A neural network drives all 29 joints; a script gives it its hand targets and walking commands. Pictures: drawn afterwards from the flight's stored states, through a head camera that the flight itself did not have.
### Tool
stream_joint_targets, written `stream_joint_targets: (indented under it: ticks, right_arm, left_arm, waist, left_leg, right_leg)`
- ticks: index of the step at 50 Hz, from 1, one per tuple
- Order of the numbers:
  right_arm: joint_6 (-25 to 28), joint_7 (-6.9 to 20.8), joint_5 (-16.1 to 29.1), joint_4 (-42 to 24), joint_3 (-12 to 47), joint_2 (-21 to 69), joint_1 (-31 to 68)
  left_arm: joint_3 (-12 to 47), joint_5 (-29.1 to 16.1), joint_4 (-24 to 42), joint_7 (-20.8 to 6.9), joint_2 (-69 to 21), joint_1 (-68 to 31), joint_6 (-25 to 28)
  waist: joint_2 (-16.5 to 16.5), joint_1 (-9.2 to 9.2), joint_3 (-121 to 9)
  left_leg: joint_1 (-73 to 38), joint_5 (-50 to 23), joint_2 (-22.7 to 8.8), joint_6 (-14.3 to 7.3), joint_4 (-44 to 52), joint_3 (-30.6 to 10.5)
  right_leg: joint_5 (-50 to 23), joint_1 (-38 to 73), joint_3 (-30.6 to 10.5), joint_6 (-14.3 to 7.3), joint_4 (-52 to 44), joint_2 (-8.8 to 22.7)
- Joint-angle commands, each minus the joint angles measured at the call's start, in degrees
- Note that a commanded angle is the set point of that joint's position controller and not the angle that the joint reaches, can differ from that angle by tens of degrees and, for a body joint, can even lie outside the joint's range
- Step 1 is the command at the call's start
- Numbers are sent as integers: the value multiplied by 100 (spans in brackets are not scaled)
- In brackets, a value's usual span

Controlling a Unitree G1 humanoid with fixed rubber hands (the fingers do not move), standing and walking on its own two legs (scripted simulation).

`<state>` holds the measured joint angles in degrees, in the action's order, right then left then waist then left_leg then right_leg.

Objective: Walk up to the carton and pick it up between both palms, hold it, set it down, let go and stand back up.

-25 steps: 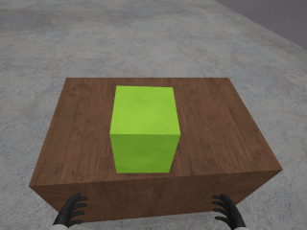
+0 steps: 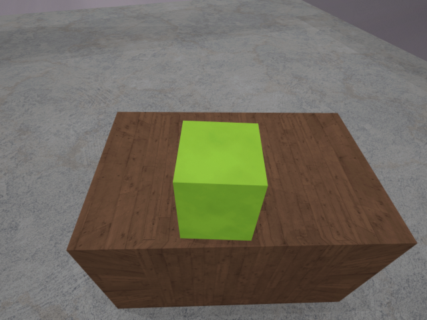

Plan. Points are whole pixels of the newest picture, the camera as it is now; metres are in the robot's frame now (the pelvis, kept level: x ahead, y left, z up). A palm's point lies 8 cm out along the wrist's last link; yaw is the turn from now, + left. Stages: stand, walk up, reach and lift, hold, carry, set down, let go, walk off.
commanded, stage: stand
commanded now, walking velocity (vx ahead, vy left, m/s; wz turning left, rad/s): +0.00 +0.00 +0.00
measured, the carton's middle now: (218, 182) +0.48 -0.02 -0.07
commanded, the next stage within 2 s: none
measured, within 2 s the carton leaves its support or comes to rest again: neither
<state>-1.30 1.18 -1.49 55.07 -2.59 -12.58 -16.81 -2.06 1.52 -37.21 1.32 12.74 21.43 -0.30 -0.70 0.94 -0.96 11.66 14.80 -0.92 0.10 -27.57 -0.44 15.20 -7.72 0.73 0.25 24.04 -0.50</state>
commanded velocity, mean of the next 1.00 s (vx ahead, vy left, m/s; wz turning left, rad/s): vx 0.00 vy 0.00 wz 0.00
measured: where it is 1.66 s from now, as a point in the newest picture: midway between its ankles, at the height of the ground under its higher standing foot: outside the picture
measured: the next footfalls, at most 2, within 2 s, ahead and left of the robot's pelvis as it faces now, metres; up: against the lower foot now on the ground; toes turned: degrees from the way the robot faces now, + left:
none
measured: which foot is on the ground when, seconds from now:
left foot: down 0.00-1.00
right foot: down 0.00-1.00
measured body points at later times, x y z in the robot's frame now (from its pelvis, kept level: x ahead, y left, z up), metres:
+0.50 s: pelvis +0.00 +0.02 +0.00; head -0.01 +0.02 +0.45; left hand -0.01 +0.25 -0.15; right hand -0.01 -0.22 -0.15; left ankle +0.00 +0.12 -0.74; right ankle -0.02 -0.12 -0.74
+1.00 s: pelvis +0.01 +0.02 +0.00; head +0.00 +0.02 +0.45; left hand -0.03 +0.23 -0.16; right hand -0.01 -0.20 -0.16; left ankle +0.00 +0.12 -0.74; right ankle -0.02 -0.12 -0.74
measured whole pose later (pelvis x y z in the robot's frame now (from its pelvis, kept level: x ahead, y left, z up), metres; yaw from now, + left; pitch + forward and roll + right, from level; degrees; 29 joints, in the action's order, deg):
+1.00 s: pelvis +0.01 +0.02 +0.00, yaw +2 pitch -3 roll +0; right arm -0.3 -1.9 -0.5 66.3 -0.3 -7.7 -18.6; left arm -0.1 0.7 -62.9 3.1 6.7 21.8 0.2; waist 0.1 -0.3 1.4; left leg 7.9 13.5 2.5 -1.9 -23.9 -1.3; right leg 15.6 -4.1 1.6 2.3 22.3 2.9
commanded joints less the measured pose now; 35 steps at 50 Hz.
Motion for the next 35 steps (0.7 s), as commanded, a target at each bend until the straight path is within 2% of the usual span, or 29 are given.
stream_joint_targets:
  ticks: [1,9,15,24,35]
  right_arm:
    - [117,-64,43,-156,-151,-736,-19]
    - [61,-147,53,248,-90,-608,-321]
    - [37,-193,71,462,-57,-547,-416]
    - [74,-238,85,703,-7,-409,-456]
    - [93,-291,90,957,88,-155,-551]
  left_arm:
    - [-201,-32,132,71,611,60,178]
    - [-160,-36,-514,123,508,348,132]
    - [-95,-47,-965,138,350,466,118]
    - [-20,-68,-1549,156,182,535,138]
    - [59,-72,-2138,188,7,617,95]
  waist:
    - [83,-1,192]
    - [-121,-54,610]
    - [-67,-96,854]
    - [140,-134,684]
    - [18,-129,812]
  left_leg:
    - [209,-711,-307,-60,667,-460]
    - [299,-393,-259,-129,883,-563]
    - [336,-233,-259,-192,1022,-671]
    - [57,-534,-257,-266,990,-695]
    - [31,-844,-224,-272,955,-652]
  right_leg:
    - [-640,22,-402,15,-506,498]
    - [-390,-96,-300,-14,-580,514]
    - [-379,-150,-238,-11,-604,525]
    - [-515,-59,-172,15,-578,558]
    - [-632,-34,-151,9,-551,602]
